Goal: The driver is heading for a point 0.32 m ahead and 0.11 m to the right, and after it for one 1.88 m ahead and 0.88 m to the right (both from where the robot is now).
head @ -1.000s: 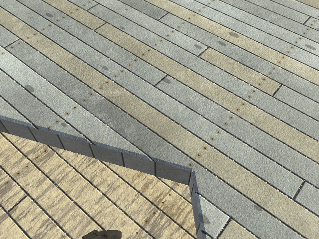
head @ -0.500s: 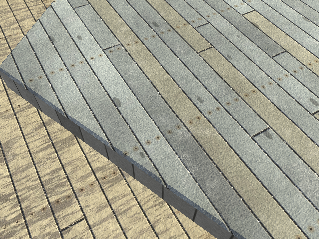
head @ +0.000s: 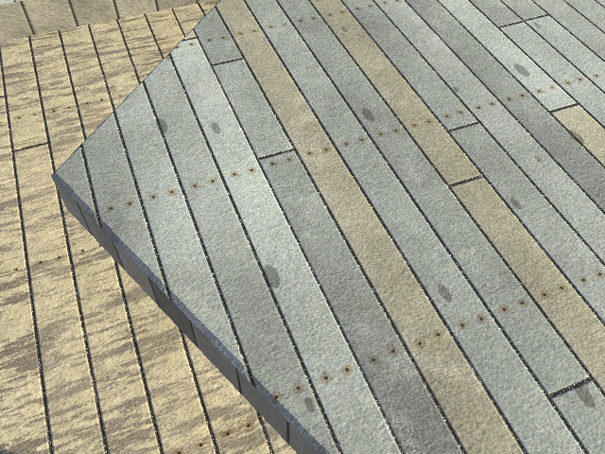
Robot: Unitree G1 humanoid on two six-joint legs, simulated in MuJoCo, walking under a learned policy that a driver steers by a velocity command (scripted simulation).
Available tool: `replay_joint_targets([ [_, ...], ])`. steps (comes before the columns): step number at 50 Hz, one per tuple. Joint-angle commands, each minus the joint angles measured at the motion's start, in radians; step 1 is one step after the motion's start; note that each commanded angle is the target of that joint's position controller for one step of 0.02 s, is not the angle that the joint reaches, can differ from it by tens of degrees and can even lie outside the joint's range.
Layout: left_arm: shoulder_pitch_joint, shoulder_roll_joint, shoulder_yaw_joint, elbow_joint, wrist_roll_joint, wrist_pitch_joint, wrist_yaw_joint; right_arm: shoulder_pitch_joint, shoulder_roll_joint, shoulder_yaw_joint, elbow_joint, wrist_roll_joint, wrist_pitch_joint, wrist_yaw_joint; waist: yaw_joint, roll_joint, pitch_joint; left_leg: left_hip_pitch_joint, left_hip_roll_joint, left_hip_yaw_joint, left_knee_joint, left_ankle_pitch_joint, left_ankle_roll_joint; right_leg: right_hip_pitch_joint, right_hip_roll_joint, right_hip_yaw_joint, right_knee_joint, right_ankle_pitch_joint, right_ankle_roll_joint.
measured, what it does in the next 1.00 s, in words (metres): walks ahead, turning right: right foot, then left foot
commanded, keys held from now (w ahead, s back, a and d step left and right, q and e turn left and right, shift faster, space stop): no key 0.14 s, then e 0.18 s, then w+e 0.68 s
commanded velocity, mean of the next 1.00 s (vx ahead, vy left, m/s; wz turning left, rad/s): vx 0.25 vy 0.00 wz -0.31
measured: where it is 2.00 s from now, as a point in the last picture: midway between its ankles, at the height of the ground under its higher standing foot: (519, 290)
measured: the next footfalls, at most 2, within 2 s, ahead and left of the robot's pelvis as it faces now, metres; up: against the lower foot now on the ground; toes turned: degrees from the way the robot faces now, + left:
right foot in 0.02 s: +0.16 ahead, -0.08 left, +0.00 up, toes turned +1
left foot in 0.48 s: +0.06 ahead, +0.13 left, +0.00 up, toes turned -10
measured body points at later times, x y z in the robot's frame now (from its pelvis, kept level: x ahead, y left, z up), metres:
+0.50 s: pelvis +0.04 +0.03 +0.01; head +0.04 +0.03 +0.46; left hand +0.14 +0.30 -0.12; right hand +0.09 -0.25 -0.12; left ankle +0.02 +0.14 -0.73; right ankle +0.11 -0.08 -0.72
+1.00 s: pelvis +0.19 -0.06 -0.02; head +0.24 -0.08 +0.43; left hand +0.52 -0.02 -0.07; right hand -0.03 -0.19 -0.14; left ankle +0.02 +0.14 -0.73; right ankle +0.29 -0.22 -0.52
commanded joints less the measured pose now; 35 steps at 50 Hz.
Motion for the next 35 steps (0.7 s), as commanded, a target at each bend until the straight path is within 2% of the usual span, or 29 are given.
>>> replay_joint_targets([
  [1, 0.298, 0.148, 0.046, 0.047, -0.002, -0.033, 0.027, -0.054, -0.157, -0.031, -0.059, 0.02, -0.035, 0.006, 0.182, 0.081, -0.109, -0.136, 0.219, -0.092, 0.343, 1.065, -0.158, 0.462, -0.057, 0.041, -0.286, 0.324, -0.062],
  [2, 0.365, 0.197, 0.052, 0.047, -0.003, -0.042, 0.03, -0.009, -0.091, -0.022, -0.087, 0.033, -0.041, 0.013, 0.171, -0.144, -0.244, -0.34, 0.064, 0.016, 0.715, 0.006, -0.18, 0.739, -0.35, 0.303, -0.14, 1.033, -0.201],
  [3, 0.357, 0.164, 0.046, 0.04, -0.02, -0.032, 0.022, 0.12, -0.093, -0.025, -0.071, 0.024, -0.033, 0.006, 0.09, -0.126, -0.353, -0.355, 0.015, 0.027, 0.863, -0.317, -0.164, 0.694, -0.51, 0.471, -0.14, 1.302, -0.332],
  [4, 0.28, 0.118, 0.038, 0.028, -0.023, -0.033, 0.009, 0.114, -0.113, -0.026, -0.027, -0.013, -0.015, 0.006, 0.068, -0.013, -0.266, -0.349, 0.037, 0.009, 0.911, -0.224, -0.156, 0.538, -0.46, 0.453, -0.206, 1.105, -0.341],
  [5, 0.195, 0.067, 0.025, 0.013, -0.023, -0.035, 0.006, 0.071, -0.106, -0.023, -0.022, -0.027, -0.001, 0.015, 0.043, 0.009, -0.184, -0.359, 0.072, 0.019, 0.877, -0.177, -0.15, 0.432, -0.399, 0.381, -0.253, 0.827, -0.305],
  [6, 0.143, 0.032, 0.012, 0.004, -0.018, -0.033, 0.005, 0.036, -0.1, -0.021, -0.021, -0.029, 0.015, 0.024, 0.026, 0.016, -0.137, -0.337, 0.101, 0.025, 0.803, -0.142, -0.151, 0.344, -0.339, 0.325, -0.301, 0.597, -0.254],
  [7, 0.115, 0.043, 0.01, 0.004, -0.01, -0.026, 0.008, 0.019, -0.094, -0.018, -0.02, -0.025, 0.035, 0.036, 0.016, -0.032, -0.113, -0.295, 0.115, 0.048, 0.735, -0.113, -0.159, 0.267, -0.291, 0.268, -0.342, 0.43, -0.222],
  [8, 0.14, 0.051, 0.01, 0.025, -0.001, -0.021, 0.008, 0.017, -0.073, -0.009, -0.008, -0.023, 0.048, 0.042, 0.024, -0.062, -0.098, -0.235, 0.112, 0.076, 0.654, -0.093, -0.16, 0.211, -0.244, 0.229, -0.36, 0.356, -0.185],
  [9, 0.061, 0.077, 0.018, 0.006, 0.002, -0.034, -0.009, -0.026, -0.055, -0.021, -0.04, 0.031, 0.063, 0.02, 0.007, -0.126, -0.109, -0.267, 0.2, 0.083, 0.555, -0.104, -0.197, 0.253, -0.21, 0.24, -0.377, 0.116, -0.167],
  [10, 0.048, 0.097, 0.026, -0.004, -0.01, -0.032, -0.014, -0.074, -0.073, -0.02, -0.06, 0.031, 0.071, 0.004, 0.03, -0.143, -0.091, -0.268, 0.196, 0.118, 0.479, -0.121, -0.213, 0.242, -0.191, 0.267, -0.392, -0.007, -0.153],
  [11, 0.076, 0.14, 0.041, -0.002, -0.014, -0.027, -0.009, -0.111, -0.078, -0.025, -0.074, 0.022, 0.073, -0.008, 0.052, -0.142, -0.086, -0.282, 0.191, 0.127, 0.437, -0.134, -0.224, 0.251, -0.201, 0.313, -0.402, -0.097, -0.158],
  [14, 0.126, 0.21, 0.069, -0.005, -0.022, -0.008, 0.003, -0.159, -0.096, -0.035, -0.093, 0.015, 0.074, -0.022, 0.083, -0.127, -0.072, -0.338, 0.202, 0.116, 0.412, -0.117, -0.23, 0.266, -0.24, 0.424, -0.44, -0.343, -0.174],
  [16, 0.124, 0.209, 0.076, -0.019, -0.022, 0.002, 0.009, -0.178, -0.096, -0.041, -0.093, 0.018, 0.07, -0.023, 0.093, -0.124, -0.067, -0.36, 0.203, 0.122, 0.434, -0.11, -0.232, 0.256, -0.244, 0.453, -0.449, -0.388, -0.171],
  [17, 0.218, 0.173, 0.082, 0.037, 0.001, 0.031, -0.004, -0.142, -0.06, -0.016, -0.079, -0.029, 0.068, 0.008, 0.088, -0.054, -0.09, -0.301, 0.165, 0.202, 0.394, -0.123, -0.196, 0.221, -0.214, 0.395, -0.442, -0.326, -0.168],
  [18, 0.234, 0.19, 0.092, 0.044, 0.004, 0.046, -0.007, -0.134, -0.037, -0.012, -0.081, -0.026, 0.058, 0.022, 0.086, -0.09, -0.101, -0.27, 0.154, 0.214, 0.372, -0.133, -0.175, 0.205, -0.191, 0.383, -0.449, -0.388, -0.163],
  [20, 0.189, 0.189, 0.103, 0.027, 0.005, 0.064, -0.014, -0.124, -0.054, -0.01, -0.09, -0.015, 0.04, 0.032, 0.067, -0.159, -0.103, -0.198, 0.131, 0.25, 0.294, -0.165, -0.142, 0.151, -0.167, 0.39, -0.48, -0.521, -0.147],
  [22, 0.12, 0.178, 0.111, 0.005, -0.004, 0.079, -0.017, -0.049, -0.065, -0.007, -0.075, -0.011, 0.022, 0.026, 0.011, -0.18, -0.072, -0.056, 0.115, 0.275, 0.059, -0.09, -0.094, 0.058, -0.119, 0.377, -0.474, -0.579, -0.107],
  [23, 0.073, 0.157, 0.11, -0.01, -0.01, 0.08, -0.01, 0.037, -0.08, -0.009, -0.047, -0.015, 0.011, 0.012, -0.041, -0.18, -0.019, 0.081, 0.107, 0.292, -0.149, -0.038, -0.059, -0.056, -0.045, 0.319, -0.433, -0.572, -0.035],
  [24, 0.098, 0.092, 0.102, -0.012, -0.02, 0.078, -0.003, 0.047, -0.163, -0.026, -0.033, -0.013, -0.001, -0.009, -0.027, 0.104, 0.012, 0.143, 0.294, 0.071, -0.282, -0.186, -0.042, -0.199, 0.039, 0.208, -0.096, -0.586, 0.002],
  [25, 0.102, 0.024, 0.081, -0.048, -0.022, 0.061, 0.001, -0.055, -0.254, -0.04, -0.09, -0.022, -0.005, -0.014, 0.009, 0.306, -0.003, 0.049, 0.615, -0.335, -0.391, -0.462, 0.037, -0.314, 0.11, 0.054, 0.204, -0.453, 0.013],
  [26, 0.066, 0.109, 0.097, -0.056, 0.003, 0.05, -0.006, -0.144, -0.218, -0.035, -0.092, -0.033, -0.006, -0.013, 0.054, 0.139, 0.088, -0.142, 0.625, -0.351, -0.421, -0.517, 0.079, -0.273, 0.009, 0.144, 0.297, -0.322, 0.001],
  [27, 0.132, 0.123, 0.108, -0.024, 0.002, 0.045, -0.024, -0.228, -0.167, -0.019, -0.106, -0.025, -0.018, -0.01, 0.124, 0.103, 0.097, -0.182, 0.546, -0.237, -0.408, -0.412, 0.049, -0.209, 0.013, 0.153, 0.377, -0.231, -0.006],
  [28, 0.208, 0.129, 0.112, 0.009, 0.012, 0.043, -0.039, -0.277, -0.138, -0.011, -0.118, -0.02, -0.032, -0.001, 0.158, 0.101, 0.057, -0.165, 0.481, -0.115, -0.381, -0.274, 0.017, -0.167, 0.016, 0.128, 0.461, -0.183, 0.0],
  [30, 0.248, 0.116, 0.109, 0.031, 0.026, 0.044, -0.051, -0.252, -0.121, -0.006, -0.116, -0.013, -0.053, 0.006, 0.144, 0.113, 0.025, -0.141, 0.418, 0.046, -0.35, -0.139, 0.003, -0.171, -0.006, 0.073, 0.614, -0.16, 0.004],
  [32, 0.164, 0.081, 0.096, -0.01, 0.027, 0.041, -0.053, -0.126, -0.1, -0.003, -0.072, -0.018, -0.068, 0.017, 0.083, 0.106, 0.044, -0.03, 0.432, 0.066, -0.323, -0.085, 0.027, -0.305, -0.032, 0.059, 0.697, -0.161, 0.005],
  [34, 0.092, 0.075, 0.092, -0.036, 0.029, 0.041, -0.052, -0.012, -0.094, -0.001, -0.03, -0.022, -0.078, 0.021, 0.033, 0.098, 0.062, 0.09, 0.454, 0.077, -0.309, -0.013, 0.041, -0.423, -0.046, 0.067, 0.732, -0.174, 0.008],
  [35, 0.056, 0.069, 0.091, -0.052, 0.032, 0.041, -0.054, 0.028, -0.097, 0.001, -0.015, -0.027, -0.083, 0.021, 0.014, 0.117, 0.066, 0.135, 0.463, 0.091, -0.298, 0.047, 0.046, -0.47, -0.045, 0.057, 0.778, -0.198, 0.011],
])
Keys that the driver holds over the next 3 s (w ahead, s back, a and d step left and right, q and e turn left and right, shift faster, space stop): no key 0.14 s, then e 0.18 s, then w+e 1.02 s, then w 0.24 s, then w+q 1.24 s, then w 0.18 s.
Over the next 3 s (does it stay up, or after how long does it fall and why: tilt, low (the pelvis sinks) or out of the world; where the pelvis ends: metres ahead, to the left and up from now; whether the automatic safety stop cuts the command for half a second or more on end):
stays up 1.21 -0.72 0.14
